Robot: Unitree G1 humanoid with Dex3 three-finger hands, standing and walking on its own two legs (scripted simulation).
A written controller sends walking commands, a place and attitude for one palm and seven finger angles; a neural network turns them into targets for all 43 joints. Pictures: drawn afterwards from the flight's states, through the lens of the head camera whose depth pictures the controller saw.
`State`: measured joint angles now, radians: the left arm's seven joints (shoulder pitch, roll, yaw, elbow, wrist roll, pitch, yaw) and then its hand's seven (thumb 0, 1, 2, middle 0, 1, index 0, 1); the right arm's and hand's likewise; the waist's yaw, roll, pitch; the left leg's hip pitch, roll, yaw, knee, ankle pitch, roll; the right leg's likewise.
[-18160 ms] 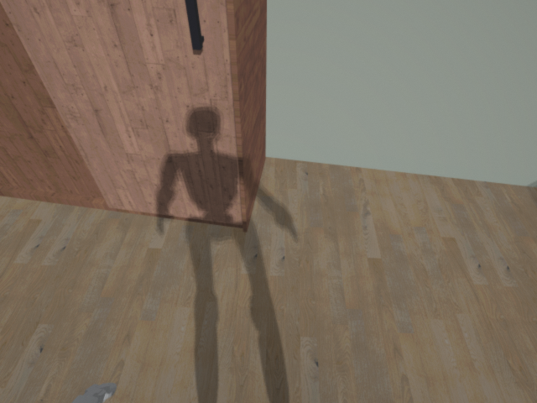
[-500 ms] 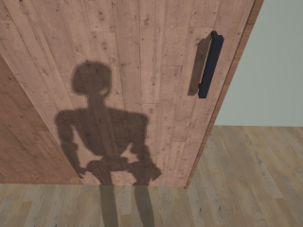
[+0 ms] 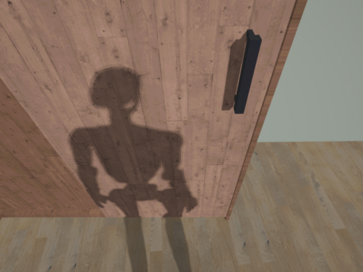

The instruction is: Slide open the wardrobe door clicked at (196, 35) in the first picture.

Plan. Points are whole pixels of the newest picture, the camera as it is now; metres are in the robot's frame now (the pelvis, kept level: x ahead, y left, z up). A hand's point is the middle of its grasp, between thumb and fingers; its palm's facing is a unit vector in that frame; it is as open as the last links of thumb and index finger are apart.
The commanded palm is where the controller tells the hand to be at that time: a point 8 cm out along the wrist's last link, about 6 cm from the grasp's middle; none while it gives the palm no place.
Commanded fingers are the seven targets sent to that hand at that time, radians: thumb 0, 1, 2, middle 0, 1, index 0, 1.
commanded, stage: look again from close up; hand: right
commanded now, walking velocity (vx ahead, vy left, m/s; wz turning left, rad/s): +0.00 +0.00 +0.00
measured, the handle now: (243, 74) +0.49 -0.12 +0.19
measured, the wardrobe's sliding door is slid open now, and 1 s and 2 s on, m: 0.00 0.00 0.00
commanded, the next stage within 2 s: raise the hand with hooked fingers in 0.10 s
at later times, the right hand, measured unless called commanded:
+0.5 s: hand (281, 226) +0.21 -0.17 +0.04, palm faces +0.05 +1.00 -0.07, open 8.0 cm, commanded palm +0.12 -0.24 -0.02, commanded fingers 0.00 -0.53 -0.74 0.23 0.54 0.23 0.54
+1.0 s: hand (303, 221) +0.22 -0.22 +0.05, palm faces -0.05 +0.99 -0.09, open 10.9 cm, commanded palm +0.17 -0.27 +0.08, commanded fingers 0.00 0.06 -0.49 0.27 0.92 0.27 0.92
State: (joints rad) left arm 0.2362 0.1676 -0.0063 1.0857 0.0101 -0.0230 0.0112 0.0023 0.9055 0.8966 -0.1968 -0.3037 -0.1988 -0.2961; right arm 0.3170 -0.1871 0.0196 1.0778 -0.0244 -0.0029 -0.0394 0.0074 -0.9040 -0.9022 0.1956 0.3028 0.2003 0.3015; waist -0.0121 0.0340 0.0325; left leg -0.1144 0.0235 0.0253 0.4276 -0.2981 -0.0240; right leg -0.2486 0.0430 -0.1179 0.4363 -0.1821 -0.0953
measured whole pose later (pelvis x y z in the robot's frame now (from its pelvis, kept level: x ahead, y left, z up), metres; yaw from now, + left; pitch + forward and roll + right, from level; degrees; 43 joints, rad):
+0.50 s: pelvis -0.02 +0.02 -0.03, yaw -3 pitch +3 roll +0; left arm 0.22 0.25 0.00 0.67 -0.04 -0.21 0.02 0.01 0.90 0.90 -0.20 -0.30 -0.20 -0.30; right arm 0.26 -0.25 -0.16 0.17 0.25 -0.40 0.21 0.01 -0.74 -0.83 0.20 0.41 0.21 0.41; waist 0.05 -0.01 -0.11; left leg -0.45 -0.02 0.04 0.79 -0.39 0.04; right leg -0.51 0.05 -0.08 0.75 -0.29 -0.05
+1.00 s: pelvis +0.01 +0.03 -0.03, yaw -3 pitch +6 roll +2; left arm 0.23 0.21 -0.07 0.57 -0.06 -0.24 0.07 0.01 0.90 0.90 -0.20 -0.30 -0.20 -0.30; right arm 0.30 -0.41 -0.30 0.03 0.37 -0.12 0.46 0.01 -0.16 -0.59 0.25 0.78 0.26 0.77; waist 0.00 -0.05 -0.07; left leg -0.42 -0.07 0.08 0.72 -0.40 0.05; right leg -0.53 0.01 -0.03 0.78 -0.34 -0.05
